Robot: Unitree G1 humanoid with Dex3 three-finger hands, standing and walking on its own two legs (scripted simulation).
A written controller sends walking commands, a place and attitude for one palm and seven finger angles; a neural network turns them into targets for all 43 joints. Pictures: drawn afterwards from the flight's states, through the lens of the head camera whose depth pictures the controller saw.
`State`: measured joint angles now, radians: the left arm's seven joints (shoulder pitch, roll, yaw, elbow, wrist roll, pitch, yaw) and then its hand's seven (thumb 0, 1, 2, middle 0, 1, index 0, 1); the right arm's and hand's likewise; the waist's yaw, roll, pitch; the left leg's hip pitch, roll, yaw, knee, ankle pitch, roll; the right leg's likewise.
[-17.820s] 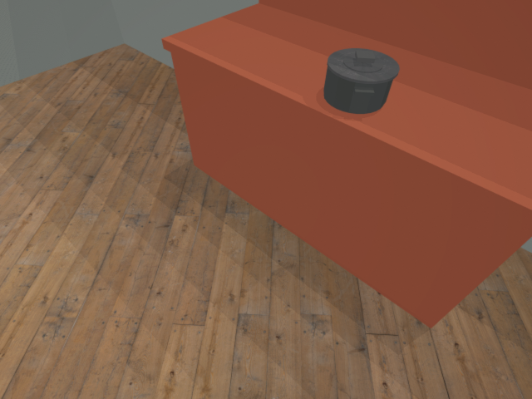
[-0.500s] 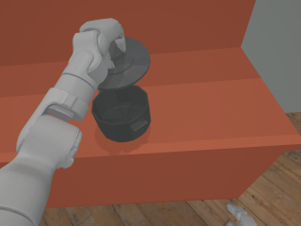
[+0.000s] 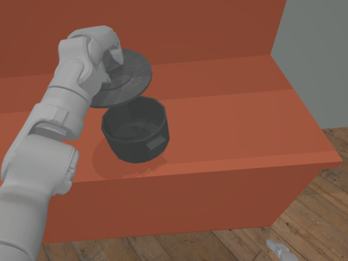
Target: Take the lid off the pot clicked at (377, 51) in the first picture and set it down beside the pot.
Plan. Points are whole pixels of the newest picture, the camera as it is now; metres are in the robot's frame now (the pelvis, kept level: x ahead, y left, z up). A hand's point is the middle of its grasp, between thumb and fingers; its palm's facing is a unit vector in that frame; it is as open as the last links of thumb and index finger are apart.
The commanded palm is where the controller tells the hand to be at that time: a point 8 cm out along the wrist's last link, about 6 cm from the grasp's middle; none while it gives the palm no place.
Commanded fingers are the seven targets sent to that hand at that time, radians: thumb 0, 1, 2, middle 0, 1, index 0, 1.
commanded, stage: move the lid sideways beside the pot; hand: left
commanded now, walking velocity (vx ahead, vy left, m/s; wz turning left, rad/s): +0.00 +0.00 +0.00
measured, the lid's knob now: (106, 66) +0.50 +0.15 +0.21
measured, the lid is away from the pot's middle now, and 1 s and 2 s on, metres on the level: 0.03 0.15 0.23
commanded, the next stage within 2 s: lower the lid onto the table in 1.72 s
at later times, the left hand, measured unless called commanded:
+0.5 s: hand (73, 69) +0.47 +0.21 +0.23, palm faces -0.21 -0.04 -0.98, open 8.6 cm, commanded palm +0.45 +0.22 +0.30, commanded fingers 0.00 0.46 1.12 -0.83 -0.98 -0.81 -0.95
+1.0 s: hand (50, 72) +0.47 +0.27 +0.22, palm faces -0.24 -0.05 -0.97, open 8.6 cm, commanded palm +0.45 +0.28 +0.30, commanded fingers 0.00 0.46 1.12 -0.83 -0.98 -0.81 -0.95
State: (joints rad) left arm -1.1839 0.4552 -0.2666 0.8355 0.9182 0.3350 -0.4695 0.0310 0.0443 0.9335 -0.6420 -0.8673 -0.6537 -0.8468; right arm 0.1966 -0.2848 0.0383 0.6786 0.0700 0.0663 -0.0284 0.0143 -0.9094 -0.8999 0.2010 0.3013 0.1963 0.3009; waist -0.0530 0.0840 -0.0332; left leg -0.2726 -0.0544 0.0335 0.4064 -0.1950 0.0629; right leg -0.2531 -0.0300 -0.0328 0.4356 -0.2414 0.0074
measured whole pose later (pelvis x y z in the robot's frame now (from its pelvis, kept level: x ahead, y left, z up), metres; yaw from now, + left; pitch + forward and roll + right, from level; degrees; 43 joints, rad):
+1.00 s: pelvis +0.00 +0.02 +0.00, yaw +1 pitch +5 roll -1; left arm -1.15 0.69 -0.17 0.83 0.94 0.16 -0.53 0.03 0.05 0.93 -0.64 -0.87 -0.66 -0.85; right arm 0.24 -0.30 0.02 0.66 0.08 0.11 -0.03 0.01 -0.91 -0.90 0.20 0.30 0.20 0.30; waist -0.07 0.06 -0.01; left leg -0.32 -0.07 0.02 0.42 -0.20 0.09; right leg -0.27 -0.04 -0.05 0.39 -0.21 0.02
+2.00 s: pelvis +0.01 +0.03 +0.00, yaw +1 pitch +8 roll -2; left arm -1.12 0.85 -0.07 0.86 0.95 0.05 -0.57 0.04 0.06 0.93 -0.63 -0.86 -0.66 -0.85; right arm 0.24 -0.31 0.01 0.66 0.09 0.16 -0.02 0.01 -0.91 -0.90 0.20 0.30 0.20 0.30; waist -0.07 0.06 0.00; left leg -0.38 -0.06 0.01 0.46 -0.22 0.09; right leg -0.29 -0.03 -0.06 0.37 -0.21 0.03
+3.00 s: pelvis +0.01 +0.03 +0.00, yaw +0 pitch +9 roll -2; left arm -0.97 0.83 -0.01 0.94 0.95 -0.10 -0.47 0.04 0.06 0.94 -0.63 -0.86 -0.65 -0.85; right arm 0.27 -0.30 0.01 0.66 0.08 0.16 -0.04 0.01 -0.91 -0.90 0.20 0.30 0.20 0.30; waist -0.08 0.04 -0.01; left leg -0.40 -0.05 0.02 0.48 -0.24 0.10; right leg -0.32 -0.02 -0.04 0.38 -0.22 0.03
